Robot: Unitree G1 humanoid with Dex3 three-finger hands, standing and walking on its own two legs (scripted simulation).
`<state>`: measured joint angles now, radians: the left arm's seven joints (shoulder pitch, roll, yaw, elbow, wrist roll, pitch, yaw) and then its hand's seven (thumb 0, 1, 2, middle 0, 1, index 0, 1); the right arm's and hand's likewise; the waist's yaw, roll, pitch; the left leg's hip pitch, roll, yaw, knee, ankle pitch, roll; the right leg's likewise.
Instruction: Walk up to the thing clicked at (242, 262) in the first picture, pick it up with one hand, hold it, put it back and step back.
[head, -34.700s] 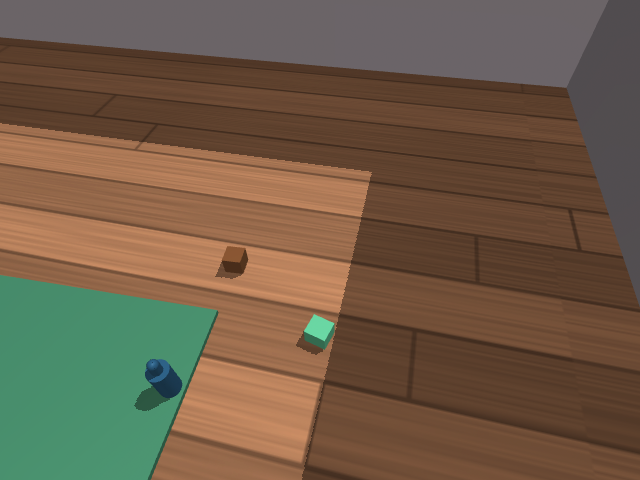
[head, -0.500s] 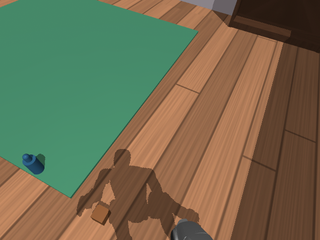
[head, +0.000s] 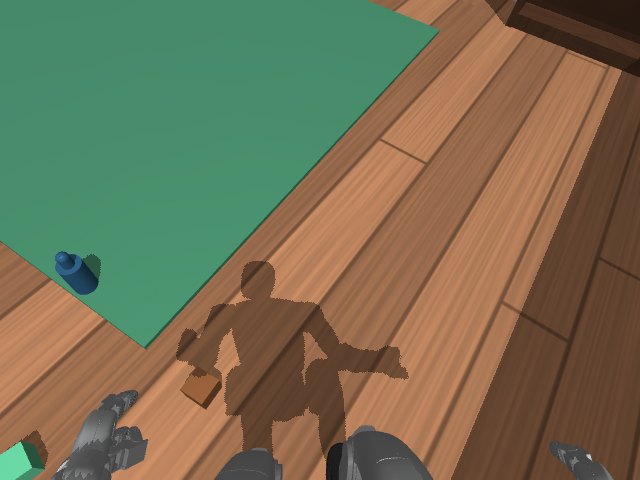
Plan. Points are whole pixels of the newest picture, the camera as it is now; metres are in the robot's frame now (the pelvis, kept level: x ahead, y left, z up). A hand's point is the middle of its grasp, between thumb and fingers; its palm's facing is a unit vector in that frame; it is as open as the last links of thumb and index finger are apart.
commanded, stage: walk up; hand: left
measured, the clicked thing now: (201, 388) +0.38 +0.28 -0.70
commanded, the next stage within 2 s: none
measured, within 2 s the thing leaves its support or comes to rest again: neither
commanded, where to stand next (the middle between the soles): +0.05 -0.01 m, yaw +0 degrees
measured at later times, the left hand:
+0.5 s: hand out of the picture -0.03 +0.30 -0.08, palm faces -0.02 -0.86 -0.51, open 7.4 cm
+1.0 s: hand out of the picture +0.06 +0.23 -0.13, palm faces -0.07 -0.94 -0.34, open 7.4 cm
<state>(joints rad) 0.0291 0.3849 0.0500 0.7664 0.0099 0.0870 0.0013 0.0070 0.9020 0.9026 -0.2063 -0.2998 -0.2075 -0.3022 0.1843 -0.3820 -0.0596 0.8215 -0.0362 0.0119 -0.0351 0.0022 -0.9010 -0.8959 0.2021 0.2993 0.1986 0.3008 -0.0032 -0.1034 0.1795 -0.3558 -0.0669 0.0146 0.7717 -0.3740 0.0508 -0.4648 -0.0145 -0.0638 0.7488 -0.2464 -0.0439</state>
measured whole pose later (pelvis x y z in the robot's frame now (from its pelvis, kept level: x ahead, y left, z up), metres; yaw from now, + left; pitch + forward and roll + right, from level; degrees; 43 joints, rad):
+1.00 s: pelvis +0.01 -0.04 +0.01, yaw -2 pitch -4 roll +1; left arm 0.37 0.41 0.06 0.82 0.01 0.01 -0.06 0.01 0.90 0.90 -0.21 -0.30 -0.21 -0.30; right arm 0.33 -0.43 -0.06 0.79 -0.05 -0.04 0.02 0.01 -0.90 -0.90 0.21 0.30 0.20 0.30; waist -0.02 -0.04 0.06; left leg -0.37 0.09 0.04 0.69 -0.26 0.02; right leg -0.33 -0.05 0.01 0.78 -0.45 -0.02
